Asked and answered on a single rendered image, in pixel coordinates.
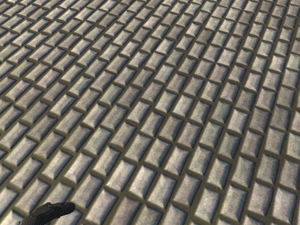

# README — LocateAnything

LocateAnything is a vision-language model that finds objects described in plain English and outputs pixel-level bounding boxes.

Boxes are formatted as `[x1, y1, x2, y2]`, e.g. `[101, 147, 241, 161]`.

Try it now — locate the left robot hand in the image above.
[19, 202, 75, 225]

